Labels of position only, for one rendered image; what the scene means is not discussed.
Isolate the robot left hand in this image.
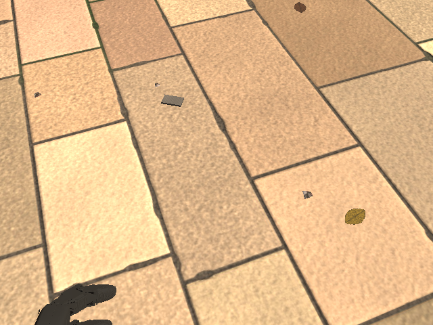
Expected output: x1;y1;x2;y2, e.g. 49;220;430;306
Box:
35;284;116;325

